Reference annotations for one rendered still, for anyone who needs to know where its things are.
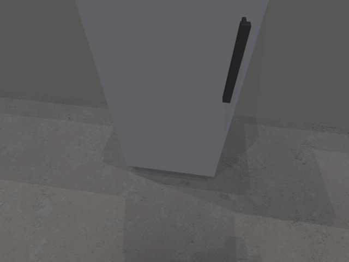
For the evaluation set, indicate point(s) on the handle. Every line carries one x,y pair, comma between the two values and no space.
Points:
238,52

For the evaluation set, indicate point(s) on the fridge door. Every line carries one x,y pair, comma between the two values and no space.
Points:
163,66

